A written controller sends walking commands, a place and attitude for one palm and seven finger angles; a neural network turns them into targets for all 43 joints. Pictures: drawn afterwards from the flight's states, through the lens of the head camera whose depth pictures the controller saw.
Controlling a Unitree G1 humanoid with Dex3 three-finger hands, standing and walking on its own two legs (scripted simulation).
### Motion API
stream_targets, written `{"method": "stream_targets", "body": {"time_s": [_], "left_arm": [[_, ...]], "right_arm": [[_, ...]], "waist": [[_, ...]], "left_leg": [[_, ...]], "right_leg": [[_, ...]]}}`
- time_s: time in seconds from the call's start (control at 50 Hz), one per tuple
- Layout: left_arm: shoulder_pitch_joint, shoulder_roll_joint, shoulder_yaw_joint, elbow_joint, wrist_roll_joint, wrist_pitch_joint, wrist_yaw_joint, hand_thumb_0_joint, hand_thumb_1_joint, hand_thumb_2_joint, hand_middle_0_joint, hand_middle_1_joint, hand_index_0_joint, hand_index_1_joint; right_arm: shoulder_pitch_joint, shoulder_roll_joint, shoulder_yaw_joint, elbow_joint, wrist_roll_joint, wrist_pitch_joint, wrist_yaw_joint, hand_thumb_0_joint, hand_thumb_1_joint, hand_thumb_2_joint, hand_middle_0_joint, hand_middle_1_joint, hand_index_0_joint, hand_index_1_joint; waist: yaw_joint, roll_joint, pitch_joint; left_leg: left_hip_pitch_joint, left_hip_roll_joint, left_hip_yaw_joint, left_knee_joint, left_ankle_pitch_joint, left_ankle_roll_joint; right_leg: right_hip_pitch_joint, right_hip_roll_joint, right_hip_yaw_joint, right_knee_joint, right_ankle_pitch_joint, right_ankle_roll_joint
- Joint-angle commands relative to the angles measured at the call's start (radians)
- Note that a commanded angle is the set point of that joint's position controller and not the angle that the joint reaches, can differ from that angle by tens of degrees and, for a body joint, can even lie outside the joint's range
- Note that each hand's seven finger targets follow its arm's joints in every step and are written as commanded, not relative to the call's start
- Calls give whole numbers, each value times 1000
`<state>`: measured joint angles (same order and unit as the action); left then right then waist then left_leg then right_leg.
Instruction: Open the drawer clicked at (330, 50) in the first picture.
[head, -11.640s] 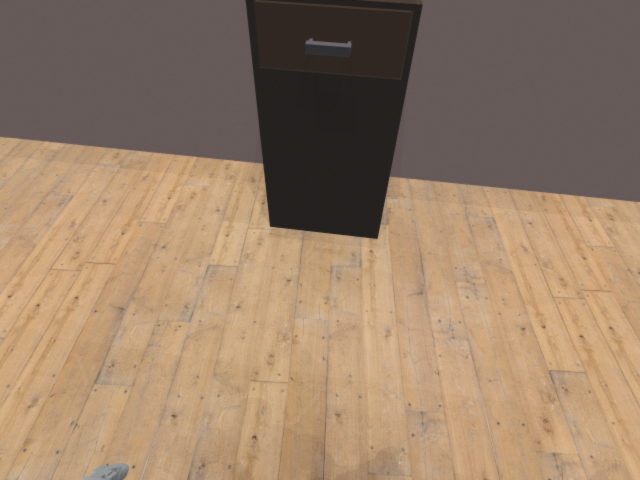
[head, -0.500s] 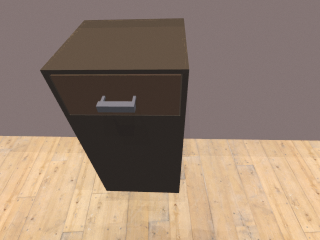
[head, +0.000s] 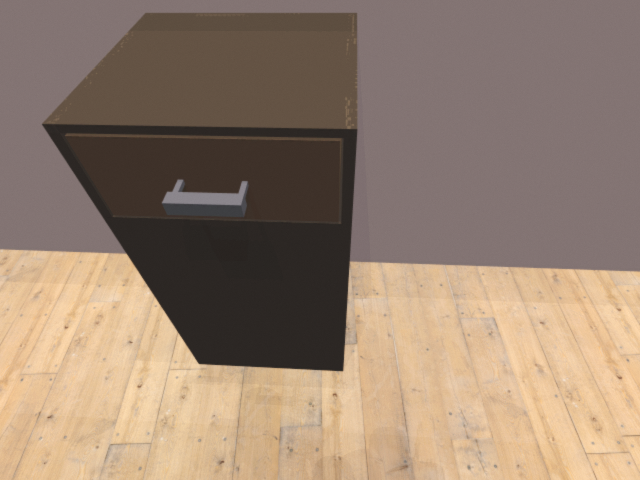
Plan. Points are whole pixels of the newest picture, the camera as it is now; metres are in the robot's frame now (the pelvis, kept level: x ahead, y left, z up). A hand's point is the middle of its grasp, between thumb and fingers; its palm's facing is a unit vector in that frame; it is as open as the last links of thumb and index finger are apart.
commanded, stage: come to a stop and stand still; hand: left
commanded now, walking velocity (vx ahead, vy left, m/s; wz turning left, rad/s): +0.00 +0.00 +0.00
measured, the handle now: (208, 195) +0.53 +0.22 +0.04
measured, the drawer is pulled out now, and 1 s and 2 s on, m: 0.00 0.00 0.00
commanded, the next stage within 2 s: look again from close up in 0.18 s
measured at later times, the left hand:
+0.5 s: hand out of the picture -0.02 +0.15 -0.17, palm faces +0.05 -0.98 -0.18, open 7.3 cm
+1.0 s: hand out of the picture +0.03 +0.19 -0.14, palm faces -0.05 -0.92 -0.38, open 7.3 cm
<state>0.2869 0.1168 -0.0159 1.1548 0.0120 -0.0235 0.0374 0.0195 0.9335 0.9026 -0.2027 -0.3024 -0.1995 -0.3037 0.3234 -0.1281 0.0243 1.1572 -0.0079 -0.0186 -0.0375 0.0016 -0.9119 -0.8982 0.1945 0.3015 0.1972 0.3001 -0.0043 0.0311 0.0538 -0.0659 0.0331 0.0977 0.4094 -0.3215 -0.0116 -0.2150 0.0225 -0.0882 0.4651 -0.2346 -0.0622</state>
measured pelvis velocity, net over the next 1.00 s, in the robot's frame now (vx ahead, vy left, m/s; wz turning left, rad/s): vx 0.00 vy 0.00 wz -0.01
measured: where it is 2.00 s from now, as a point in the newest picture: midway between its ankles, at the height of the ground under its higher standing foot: outside the picture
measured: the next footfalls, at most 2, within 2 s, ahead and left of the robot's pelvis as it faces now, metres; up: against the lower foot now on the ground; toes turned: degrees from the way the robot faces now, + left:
none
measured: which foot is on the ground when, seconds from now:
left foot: down 0.00-1.00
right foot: down 0.00-1.00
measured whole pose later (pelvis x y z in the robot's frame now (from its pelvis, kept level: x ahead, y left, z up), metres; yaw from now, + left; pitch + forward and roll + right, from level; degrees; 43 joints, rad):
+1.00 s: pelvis +0.00 +0.00 +0.00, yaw +0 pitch +0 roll +1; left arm 0.48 0.19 -0.09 0.56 0.11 0.09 0.14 0.07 0.97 0.90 -0.21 -0.31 -0.21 -0.31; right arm 0.38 -0.15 0.01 1.01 0.04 -0.15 -0.10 0.03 -0.93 -0.90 0.20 0.30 0.20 0.30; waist 0.04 0.03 0.03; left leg -0.11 0.03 0.11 0.45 -0.34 -0.01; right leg -0.26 0.02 -0.08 0.52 -0.25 -0.06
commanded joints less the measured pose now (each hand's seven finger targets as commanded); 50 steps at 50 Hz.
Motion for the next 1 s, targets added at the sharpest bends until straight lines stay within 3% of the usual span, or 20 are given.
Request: {"method": "stream_targets", "body": {"time_s": [0.0, 0.06, 0.22, 0.26, 0.32, 0.68, 0.72, 0.76, 0.86, 0.88, 0.9, 0.92, 0.94, 0.96, 0.98], "left_arm": [[68, 99, 18, -30, -8, -15, 0, 0, 900, 900, -200, -300, -200, -300], [66, 95, 19, -31, -7, -14, 0, 0, 900, 900, -200, -300, -200, -300], [69, 95, 21, -34, -7, -14, 0, 0, 900, 900, -200, -300, -200, -300], [70, 89, 22, -35, -6, -11, 0, 0, 900, 900, -200, -300, -200, -300], [73, 88, 23, -35, -7, -12, -1, 0, 900, 900, -200, -300, -200, -300], [84, 73, 24, -34, -6, -7, -1, 0, 900, 900, -200, -300, -200, -300], [85, 72, 25, -33, -6, -8, -1, 0, 900, 900, -200, -300, -200, -300], [87, 70, 23, -34, -5, -6, 0, 0, 900, 900, -200, -300, -200, -300], [91, 67, 24, -33, -5, -8, 0, 0, 900, 900, -200, -300, -200, -300], [173, 135, 33, 9, 5, -31, 43, 0, 900, 900, -200, -300, -200, -300], [-601, 350, -111, -1495, 75, -209, 26, 0, 877, 890, -202, -315, -202, -315], [-257, 350, 9, -1246, 107, -114, 127, 0, 853, 880, -203, -330, -203, -330], [-13, 202, -61, -1128, 106, 41, 180, 0, 830, 870, -205, -345, -205, -345], [29, 82, -138, -1100, 143, 81, 181, 0, 807, 860, -207, -360, -207, -360], [-33, 91, -182, -1211, 193, 75, 187, 0, 783, 850, -208, -375, -208, -375]], "right_arm": [[111, -60, -12, -7, -5, -4, -3, 0, -900, -900, 200, 300, 200, 300], [110, -56, -13, -6, -5, -5, -4, 0, -900, -900, 200, 300, 200, 300], [112, -53, -14, -7, -5, -5, -5, 0, -900, -900, 200, 300, 200, 300], [113, -50, -14, -5, -4, -6, -5, 0, -900, -900, 200, 300, 200, 300], [115, -50, -13, -7, -5, -9, -6, 0, -900, -900, 200, 300, 200, 300], [126, -42, -11, -2, -5, -14, -10, 0, -900, -900, 200, 300, 200, 300], [130, -42, -12, -2, -5, -14, -11, 0, -900, -900, 200, 300, 200, 300], [126, -39, -12, 0, -5, -12, -11, 0, -900, -900, 200, 300, 200, 300], [130, -40, -13, -1, -4, -14, -12, 0, -900, -900, 200, 300, 200, 300], [-30, -104, -34, -75, 10, -23, 3, 0, -900, -900, 200, 300, 200, 300], [-45, -281, -24, -463, 62, -185, -53, 0, -900, -900, 200, 300, 200, 300], [-145, -207, -50, -407, 57, -265, -95, 0, -900, -900, 200, 300, 200, 300], [-127, -161, -62, -417, 88, -294, -89, 0, -900, -900, 200, 300, 200, 300], [-107, -165, -62, -396, 88, -306, -86, 0, -900, -900, 200, 300, 200, 300], [-144, -196, -64, -459, 86, -329, -79, 0, -900, -900, 200, 300, 200, 300]], "waist": [[-5, -42, 18], [-5, -21, 27], [-4, -35, 30], [-1, -11, 35], [0, -30, 27], [8, -10, 39], [7, -33, 32], [8, -12, 50], [6, -19, 27], [60, -75, 24], [-37, 207, -466], [28, 347, -462], [21, 209, -256], [6, 69, -151], [-2, -59, -74]], "left_leg": [[-105, 65, -69, -69, 113, 34], [-103, 67, -70, -72, 123, 34], [-108, 69, -73, -78, 121, 32], [-113, 73, -74, -84, 124, 33], [-116, 74, -79, -85, 138, 34], [-119, 82, -88, -95, 171, 39], [-124, 80, -90, -95, 161, 39], [-126, 80, -87, -94, 153, 39], [-109, 81, -87, -89, 179, 40], [-201, 86, -22, 149, 199, 9], [33, -26, -48, -21, 309, 56], [15, -20, -53, -2, 475, 58], [-80, -6, -82, -20, 421, 33], [-117, 0, -72, 4, 384, 47], [-157, -10, -103, 20, 275, 60]], "right_leg": [[70, -151, 165, -107, 236, -6], [62, -145, 163, -114, 223, -3], [71, -141, 160, -124, 213, -2], [69, -137, 154, -123, 194, -1], [81, -135, 149, -115, 210, -2], [75, -129, 131, -89, 208, -2], [82, -132, 130, -90, 204, -2], [66, -130, 131, -96, 184, -1], [76, -131, 133, -88, 226, -2], [90, -198, 175, -48, 758, 58], [178, -106, 278, 15, 502, 13], [152, -69, 190, 62, 291, -11], [32, -45, 126, 51, 131, 4], [-29, -35, 103, 23, 144, 24], [-96, -38, 118, 9, 101, 28]]}}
